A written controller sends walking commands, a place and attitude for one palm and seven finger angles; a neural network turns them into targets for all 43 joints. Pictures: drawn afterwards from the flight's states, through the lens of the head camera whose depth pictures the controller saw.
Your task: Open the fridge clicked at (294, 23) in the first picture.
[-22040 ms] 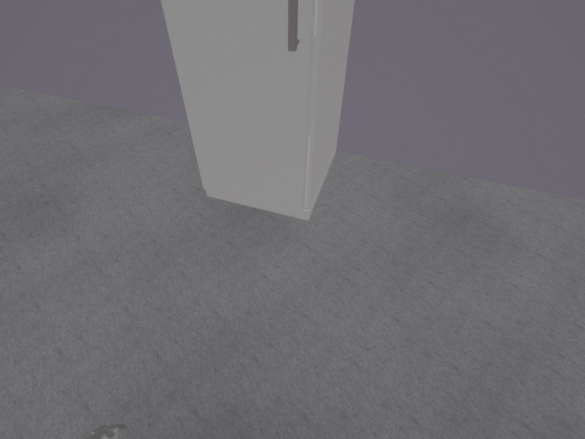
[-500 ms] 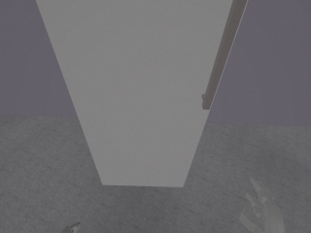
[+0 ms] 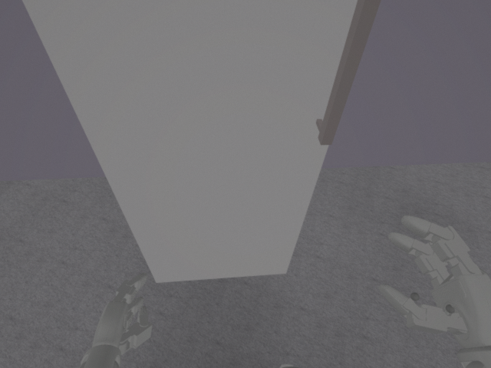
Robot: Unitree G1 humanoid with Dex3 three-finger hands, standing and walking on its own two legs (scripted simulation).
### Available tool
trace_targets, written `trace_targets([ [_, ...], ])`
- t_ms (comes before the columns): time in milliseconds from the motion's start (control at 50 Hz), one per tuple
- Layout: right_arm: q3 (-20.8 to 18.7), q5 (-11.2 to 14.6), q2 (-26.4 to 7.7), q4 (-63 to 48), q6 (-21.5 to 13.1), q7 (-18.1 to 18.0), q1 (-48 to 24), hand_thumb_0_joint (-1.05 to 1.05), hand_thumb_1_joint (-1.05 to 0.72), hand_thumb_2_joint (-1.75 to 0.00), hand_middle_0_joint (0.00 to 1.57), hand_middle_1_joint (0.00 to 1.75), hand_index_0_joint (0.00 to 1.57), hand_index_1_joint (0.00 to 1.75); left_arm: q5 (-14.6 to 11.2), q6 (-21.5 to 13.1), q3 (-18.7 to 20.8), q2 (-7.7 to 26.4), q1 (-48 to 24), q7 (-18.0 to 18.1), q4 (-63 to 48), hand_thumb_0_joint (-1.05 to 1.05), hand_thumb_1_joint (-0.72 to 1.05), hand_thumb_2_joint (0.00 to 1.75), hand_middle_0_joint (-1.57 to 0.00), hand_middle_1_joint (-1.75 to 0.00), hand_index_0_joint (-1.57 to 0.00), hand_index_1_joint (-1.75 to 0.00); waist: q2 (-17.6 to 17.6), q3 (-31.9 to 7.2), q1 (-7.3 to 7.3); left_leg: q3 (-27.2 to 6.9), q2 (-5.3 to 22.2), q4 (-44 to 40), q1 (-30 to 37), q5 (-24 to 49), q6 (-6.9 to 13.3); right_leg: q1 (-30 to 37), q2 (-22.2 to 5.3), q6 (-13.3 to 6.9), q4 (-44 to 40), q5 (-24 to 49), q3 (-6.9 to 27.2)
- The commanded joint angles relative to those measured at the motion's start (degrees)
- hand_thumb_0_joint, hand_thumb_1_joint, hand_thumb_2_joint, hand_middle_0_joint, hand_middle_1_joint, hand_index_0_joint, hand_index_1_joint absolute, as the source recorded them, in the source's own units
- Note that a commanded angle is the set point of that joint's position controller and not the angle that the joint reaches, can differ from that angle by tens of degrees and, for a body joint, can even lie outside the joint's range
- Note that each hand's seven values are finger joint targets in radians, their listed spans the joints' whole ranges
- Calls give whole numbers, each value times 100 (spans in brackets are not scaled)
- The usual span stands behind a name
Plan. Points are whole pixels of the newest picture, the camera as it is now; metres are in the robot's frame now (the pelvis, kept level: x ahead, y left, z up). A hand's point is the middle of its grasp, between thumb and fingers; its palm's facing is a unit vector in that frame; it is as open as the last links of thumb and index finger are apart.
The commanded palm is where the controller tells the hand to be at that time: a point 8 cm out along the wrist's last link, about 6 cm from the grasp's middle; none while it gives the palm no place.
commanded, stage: raise the hand to about handle height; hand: right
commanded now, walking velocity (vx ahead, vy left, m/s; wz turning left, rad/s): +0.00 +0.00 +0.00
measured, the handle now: (347, 49) +0.53 -0.14 +0.27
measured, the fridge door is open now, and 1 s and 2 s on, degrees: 0 0 0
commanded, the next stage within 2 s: move the hooked fingers beside the handle in 1.42 s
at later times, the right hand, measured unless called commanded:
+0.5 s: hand out of the picture +0.25 -0.28 +0.19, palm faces -0.02 +0.99 -0.11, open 13.1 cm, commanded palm +0.22 -0.33 +0.20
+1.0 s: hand out of the picture +0.28 -0.33 +0.28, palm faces +0.06 +0.99 -0.14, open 14.0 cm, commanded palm +0.24 -0.35 +0.28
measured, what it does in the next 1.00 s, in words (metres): stands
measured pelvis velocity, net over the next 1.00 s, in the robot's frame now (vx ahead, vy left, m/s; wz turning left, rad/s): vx -0.01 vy -0.04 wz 0.01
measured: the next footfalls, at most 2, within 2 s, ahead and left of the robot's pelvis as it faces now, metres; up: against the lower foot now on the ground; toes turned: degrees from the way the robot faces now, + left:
none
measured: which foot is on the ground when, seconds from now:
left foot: down 0.00-1.00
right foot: down 0.00-1.00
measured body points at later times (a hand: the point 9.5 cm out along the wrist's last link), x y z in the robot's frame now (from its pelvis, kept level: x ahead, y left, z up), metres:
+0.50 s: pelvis +0.01 -0.04 +0.03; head -0.01 -0.04 +0.48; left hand +0.19 +0.20 -0.01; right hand +0.24 -0.33 +0.19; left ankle -0.02 +0.09 -0.70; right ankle +0.04 -0.12 -0.70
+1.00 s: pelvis -0.01 -0.04 +0.04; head -0.04 -0.02 +0.49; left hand +0.19 +0.18 -0.02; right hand +0.27 -0.38 +0.29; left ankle -0.02 +0.09 -0.70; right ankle +0.04 -0.12 -0.70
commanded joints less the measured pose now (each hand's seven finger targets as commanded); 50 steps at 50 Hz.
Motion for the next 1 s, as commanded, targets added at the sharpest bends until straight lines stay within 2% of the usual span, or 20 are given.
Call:
trace_targets([
  [0, -1229, 311, -1701, -210, 1172, 409, -164, 0, -8, -55, 26, 82, 26, 82, -111, -235, 328, 847, -362, 211, -1172, 0, 90, 90, -20, -30, -20, -30, 639, -790, 39, -1469, 472, -1644, 791, 1385, -511, 667, 192, -272, -882, 1064, -71],
  [60, -2170, 823, -1952, -929, 1244, 147, -190, 0, -1, -52, 26, 87, 26, 87, -81, -310, 226, 657, -368, 184, -1305, 0, 90, 90, -20, -30, -20, -30, 788, -1463, -226, -1346, 468, -1435, 1579, 2915, -682, 898, 173, -226, -1000, 1631, -5],
  [100, -2107, 957, -1663, -1529, 977, -65, -138, 0, 3, -50, 27, 90, 27, 90, -70, -479, 219, 573, -260, 128, -1271, 0, 90, 90, -20, -30, -20, -30, 381, -1428, -193, -1045, 349, -1354, 1553, 3587, -596, 1239, 185, -208, -1154, 1935, -60],
  [140, -1759, 901, -1353, -1690, 823, -169, -161, 0, 8, -48, 27, 93, 27, 93, -55, -624, 234, 618, -193, 57, -1181, 0, 90, 90, -20, -30, -20, -30, 290, -1132, -123, -929, 277, -1379, 1380, 3636, -550, 1410, 171, -202, -1242, 2051, -88],
  [180, -1281, 723, -1101, -1405, 905, -93, -302, 0, 13, -46, 27, 96, 27, 96, -95, -711, 285, 726, -33, 34, -1039, 0, 90, 90, -20, -30, -20, -30, 66, -767, 78, -776, 190, -1469, 876, 3299, -524, 1675, 160, -224, -1381, 1974, -139],
  [240, -927, 505, -1143, -925, 1390, 123, -592, 0, 20, -43, 28, 100, 28, 100, -164, -766, 331, 893, 4, 104, -952, 0, 90, 90, -20, -30, -20, -30, 83, -125, 140, -705, 84, -1745, 530, 2308, -420, 1689, 116, -277, -1608, 1639, -111],
  [300, -1171, 395, -1707, -1284, 1744, 161, -1393, 0, 27, -40, 28, 105, 28, 105, -185, -786, 300, 958, -67, 213, -1001, 0, 90, 90, -20, -30, -20, -30, 49, -330, 105, -549, 52, -1901, 656, 1572, -287, 1906, 116, -302, -1953, 1330, 3],
  [340, -1628, 371, -2245, -1875, 1741, 12, -1927, 0, 31, -38, 29, 108, 29, 108, -132, -807, 254, 943, -146, 260, -1002, 0, 90, 90, -20, -30, -20, -30, -42, -577, 20, -481, 20, -1932, 944, 1578, -212, 2201, 92, -302, -2077, 1506, 69],
  [400, -1860, 445, -2226, -2188, 1624, -188, -2180, 0, 38, -35, 29, 112, 29, 112, -112, -835, 159, 814, -225, 262, -995, 0, 90, 90, -20, -30, -20, -30, -371, -845, -21, -351, -23, -1967, 1131, 1694, -140, 2622, 88, -235, -2261, 1672, 128],
  [440, -1956, 497, -2270, -1962, 1679, -229, -2309, 0, 43, -33, 29, 115, 29, 115, -112, -814, 103, 810, -248, 232, -930, 0, 90, 90, -20, -30, -20, -30, -538, -700, -76, -327, -60, -2050, 1213, 1719, -100, 2672, 80, -176, -2376, 1665, 170],
  [500, -1680, 462, -2036, -1176, 2158, -85, -2586, 0, 50, -30, 30, 120, 30, 120, -165, -720, 38, 828, -304, 222, -849, 0, 90, 90, -20, -30, -20, -30, -775, -111, -20, -309, -40, -2177, 1024, 1553, -96, 2565, 62, -100, -2611, 1251, 254],
  [540, -1442, 378, -1912, -584, 2670, 68, -2656, 0, 50, -30, 30, 120, 30, 120, -217, -591, 17, 853, -278, 221, -849, 0, 90, 90, -20, -30, -20, -30, -565, 246, -5, -366, -21, -2329, 994, 1485, -89, 2418, 56, -103, -2753, 974, 282],
  [620, -1311, 183, -2193, -670, 3350, 235, -3504, 0, 50, -30, 30, 120, 30, 120, -270, -395, -29, 888, -435, 222, -1041, 0, 90, 90, -20, -30, -20, -30, -168, -6, 42, -371, 1, -2379, 1024, 1336, -133, 2509, 92, -170, -2862, 688, 369],
  [640, -1403, 208, -2354, -745, 3395, 247, -3651, 0, 50, -30, 30, 120, 30, 120, -271, -354, -55, 879, -470, 213, -1069, 0, 90, 90, -20, -30, -20, -30, 60, -125, 21, -397, -12, -2459, 1155, 1357, -117, 2578, 102, -180, -2836, 794, 348],
  [700, -1879, 220, -2909, -1437, 3200, 241, -4486, 0, 50, -30, 30, 120, 30, 120, -233, -357, -114, 790, -659, 233, -1161, 0, 90, 90, -20, -30, -20, -30, -164, -825, -17, -409, -28, -2464, 1323, 1396, -98, 3060, 153, -193, -2824, 999, 376],
  [740, -2138, 258, -3225, -1768, 2982, 182, -4700, 0, 50, -30, 30, 120, 30, 120, -187, -363, -185, 749, -690, 227, -1128, 0, 90, 90, -20, -30, -20, -30, -429, -980, -83, -403, -41, -2495, 1478, 1483, -51, 3225, 139, -146, -2849, 1205, 377],
  [820, -2175, 228, -3140, -831, 3115, 228, -4859, 0, 50, -30, 30, 120, 30, 120, -216, -356, -203, 770, -650, 243, -940, 0, 90, 90, -20, -30, -20, -30, -811, -537, -38, -368, -30, -2593, 1326, 1470, -37, 3147, 126, -106, -3025, 1001, 418],
  [900, -1805, 48, -3055, 267, 3810, 393, -5100, 0, 50, -30, 30, 120, 30, 120, -316, -252, -150, 911, -607, 211, -864, 0, 90, 90, -20, -30, -20, -30, -386, 48, 28, -377, 30, -2683, 1116, 1291, -81, 2727, 149, -143, -3092, 621, 389],
  [940, -1457, 35, -2669, 700, 4017, 515, -4606, 0, 50, -30, 30, 120, 30, 120, -348, -200, -110, 927, -541, 152, -933, 0, 90, 90, -20, -30, -20, -30, 49, 41, 27, -413, 48, -2716, 1161, 1377, -75, 2650, 148, -167, -3002, 791, 323],
  [980, -1431, 79, -2695, 631, 4146, 677, -4509, 0, 50, -30, 30, 120, 30, 120, -370, -154, -73, 993, -588, 103, -1032, 0, 90, 90, -20, -30, -20, -30, 163, -226, 22, -452, 72, -2655, 1179, 1483, -100, 2711, 192, -208, -2836, 993, 254],
])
